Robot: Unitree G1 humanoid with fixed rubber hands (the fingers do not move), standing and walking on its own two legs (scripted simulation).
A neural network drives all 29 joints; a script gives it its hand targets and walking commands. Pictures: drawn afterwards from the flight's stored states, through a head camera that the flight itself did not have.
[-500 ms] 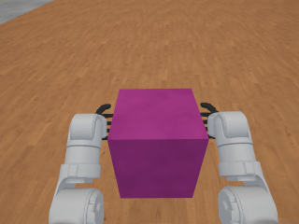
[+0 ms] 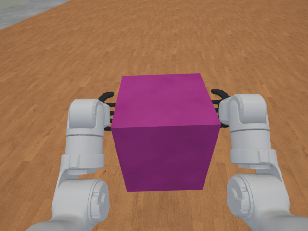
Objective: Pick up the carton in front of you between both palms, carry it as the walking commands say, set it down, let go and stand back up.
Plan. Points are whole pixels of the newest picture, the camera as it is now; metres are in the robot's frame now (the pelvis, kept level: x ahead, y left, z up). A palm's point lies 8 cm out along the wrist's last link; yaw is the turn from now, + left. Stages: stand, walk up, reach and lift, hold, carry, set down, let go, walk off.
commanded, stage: carry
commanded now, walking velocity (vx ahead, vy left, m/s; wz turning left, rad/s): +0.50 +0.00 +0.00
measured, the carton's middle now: (162, 133) +0.36 +0.00 +0.11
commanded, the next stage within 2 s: none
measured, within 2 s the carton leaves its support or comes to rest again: neither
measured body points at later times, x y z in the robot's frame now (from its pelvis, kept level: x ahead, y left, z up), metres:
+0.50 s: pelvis +0.25 -0.04 +0.02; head +0.31 -0.02 +0.47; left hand +0.63 +0.14 +0.15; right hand +0.65 -0.17 +0.15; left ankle +0.02 +0.11 -0.55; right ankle +0.36 -0.08 -0.60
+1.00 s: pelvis +0.61 -0.04 +0.12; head +0.59 -0.06 +0.57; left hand +1.00 +0.08 +0.32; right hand +0.98 -0.22 +0.32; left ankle +0.69 +0.01 -0.60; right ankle +0.44 -0.11 -0.50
